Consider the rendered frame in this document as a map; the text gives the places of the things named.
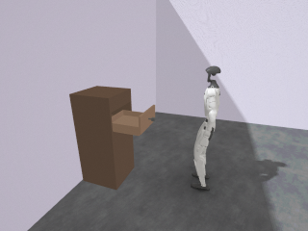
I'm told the right robot thigh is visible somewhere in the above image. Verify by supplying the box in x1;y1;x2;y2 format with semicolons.
196;122;206;156

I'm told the drawer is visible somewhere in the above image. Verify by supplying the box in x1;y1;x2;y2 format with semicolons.
112;105;155;136

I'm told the robot left hand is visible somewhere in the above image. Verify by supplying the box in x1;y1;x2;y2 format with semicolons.
196;137;209;154

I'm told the left robot forearm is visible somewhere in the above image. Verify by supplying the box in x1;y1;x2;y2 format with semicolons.
203;111;216;139

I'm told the cabinet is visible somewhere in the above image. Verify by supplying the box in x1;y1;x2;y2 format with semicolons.
69;86;135;190

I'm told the right robot foot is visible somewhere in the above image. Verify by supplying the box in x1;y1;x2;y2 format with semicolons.
192;172;210;180

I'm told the robot left upper arm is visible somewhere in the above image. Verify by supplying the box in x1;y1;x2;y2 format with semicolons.
207;89;218;116

